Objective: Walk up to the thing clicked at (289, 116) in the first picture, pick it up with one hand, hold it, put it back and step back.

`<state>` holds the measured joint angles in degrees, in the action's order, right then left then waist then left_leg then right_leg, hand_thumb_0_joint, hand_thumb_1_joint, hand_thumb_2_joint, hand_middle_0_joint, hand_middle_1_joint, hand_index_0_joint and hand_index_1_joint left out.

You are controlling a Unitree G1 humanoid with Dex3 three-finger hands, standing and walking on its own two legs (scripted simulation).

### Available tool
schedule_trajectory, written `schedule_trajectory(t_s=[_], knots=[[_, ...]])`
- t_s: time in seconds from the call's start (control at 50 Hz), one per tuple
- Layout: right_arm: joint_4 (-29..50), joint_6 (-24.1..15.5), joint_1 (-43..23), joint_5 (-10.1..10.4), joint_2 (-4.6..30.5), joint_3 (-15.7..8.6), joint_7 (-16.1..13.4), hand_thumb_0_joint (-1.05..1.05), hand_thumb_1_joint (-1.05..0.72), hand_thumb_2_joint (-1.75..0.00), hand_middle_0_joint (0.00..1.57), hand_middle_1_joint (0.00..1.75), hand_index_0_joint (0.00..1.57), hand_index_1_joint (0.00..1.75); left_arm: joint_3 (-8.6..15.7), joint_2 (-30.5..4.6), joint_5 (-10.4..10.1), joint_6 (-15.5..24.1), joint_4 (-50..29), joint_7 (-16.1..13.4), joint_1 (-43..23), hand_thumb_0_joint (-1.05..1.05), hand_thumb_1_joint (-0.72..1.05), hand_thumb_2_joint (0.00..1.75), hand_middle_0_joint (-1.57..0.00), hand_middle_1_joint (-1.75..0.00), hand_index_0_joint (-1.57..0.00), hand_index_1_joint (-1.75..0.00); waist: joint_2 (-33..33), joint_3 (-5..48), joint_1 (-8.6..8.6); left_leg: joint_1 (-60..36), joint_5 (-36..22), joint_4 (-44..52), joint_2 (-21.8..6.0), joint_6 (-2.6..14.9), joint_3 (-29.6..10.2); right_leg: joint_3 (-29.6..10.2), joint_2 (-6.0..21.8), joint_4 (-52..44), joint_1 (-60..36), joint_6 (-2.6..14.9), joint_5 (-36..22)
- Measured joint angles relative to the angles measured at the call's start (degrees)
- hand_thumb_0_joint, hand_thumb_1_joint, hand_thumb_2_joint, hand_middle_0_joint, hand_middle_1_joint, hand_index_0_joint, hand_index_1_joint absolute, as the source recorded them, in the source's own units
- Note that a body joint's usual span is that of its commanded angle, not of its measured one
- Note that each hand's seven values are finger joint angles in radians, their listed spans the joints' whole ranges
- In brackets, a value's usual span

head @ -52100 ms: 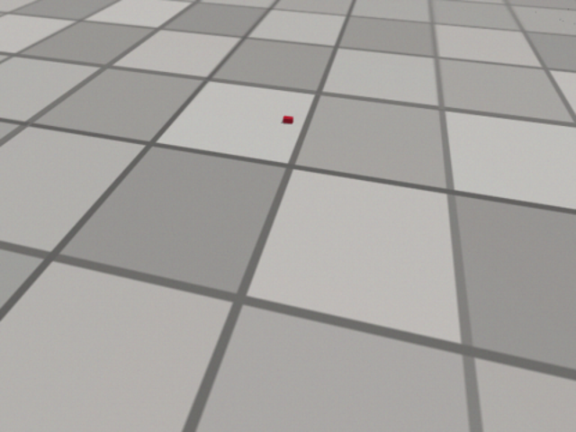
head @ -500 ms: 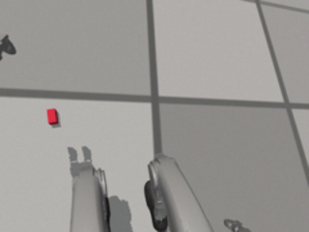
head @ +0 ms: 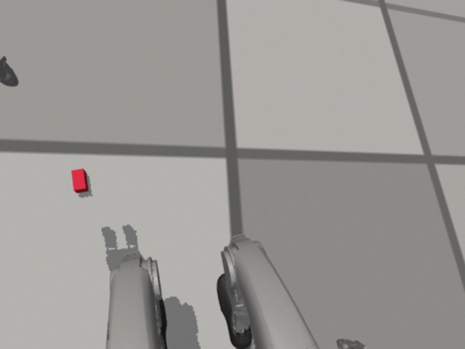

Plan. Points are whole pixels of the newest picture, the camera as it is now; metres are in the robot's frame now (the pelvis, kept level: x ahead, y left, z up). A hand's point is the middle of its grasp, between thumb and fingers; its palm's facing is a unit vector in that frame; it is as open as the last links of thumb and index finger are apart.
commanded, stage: go down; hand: left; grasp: from above
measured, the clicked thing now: (80, 181) +0.55 +0.29 -0.49
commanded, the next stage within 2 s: approach in 0.68 s
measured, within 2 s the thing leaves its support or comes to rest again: neither
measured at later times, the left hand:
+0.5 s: hand out of the picture +0.51 +0.32 -0.03, palm faces -0.45 -0.01 -0.90, open 14.4 cm
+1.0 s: hand out of the picture +0.51 +0.31 -0.04, palm faces -0.46 -0.01 -0.89, open 14.4 cm
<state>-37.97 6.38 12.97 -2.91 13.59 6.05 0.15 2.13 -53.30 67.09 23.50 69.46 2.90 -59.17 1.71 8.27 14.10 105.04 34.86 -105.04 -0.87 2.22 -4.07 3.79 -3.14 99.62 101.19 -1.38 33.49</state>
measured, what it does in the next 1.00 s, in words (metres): stands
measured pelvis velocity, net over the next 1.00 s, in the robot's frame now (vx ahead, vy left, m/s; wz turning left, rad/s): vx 0.01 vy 0.00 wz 0.00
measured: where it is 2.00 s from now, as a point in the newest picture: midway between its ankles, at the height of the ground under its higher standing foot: (197, 334)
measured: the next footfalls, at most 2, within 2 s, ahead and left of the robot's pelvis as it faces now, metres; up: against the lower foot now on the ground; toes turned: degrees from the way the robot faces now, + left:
none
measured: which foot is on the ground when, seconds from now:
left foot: down 0.00-1.00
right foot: down 0.00-1.00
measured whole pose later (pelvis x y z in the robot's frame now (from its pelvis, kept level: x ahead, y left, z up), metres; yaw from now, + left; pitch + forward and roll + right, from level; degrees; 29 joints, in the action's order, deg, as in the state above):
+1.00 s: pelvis +0.01 +0.00 +0.02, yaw +0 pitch +34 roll -8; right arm -38.0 6.1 13.3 -2.6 13.8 5.8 0.3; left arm 0.9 -52.3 67.6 23.9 73.0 -0.2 -59.1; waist 1.8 8.3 14.4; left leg 100.9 34.9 -101.0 -1.2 2.1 -4.1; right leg 3.6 -3.5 95.4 97.2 -1.2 33.2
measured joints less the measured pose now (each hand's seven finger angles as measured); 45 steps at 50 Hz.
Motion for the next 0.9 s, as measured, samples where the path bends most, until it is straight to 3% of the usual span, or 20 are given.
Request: schedule_trajectory(t_s=[0.9], knots=[[-0.22, 0.02, 0.52, 0.27, -0.05, -0.42, -0.09, 0.00, -0.94, -0.91, 0.20, 0.30, 0.20, 0.30, -0.45, 0.50, 0.04, 0.54, 0.46, -1.09, 0.84, 0.00, -0.59, 1.05, -0.08, -1.02, -0.06, -1.04, 0.08, -0.14, -0.07, -5.08, -0.17, 4.66, -0.28, -0.14, -0.08, -0.09, -0.30, -4.98, -5.07, 0.11, -0.51]])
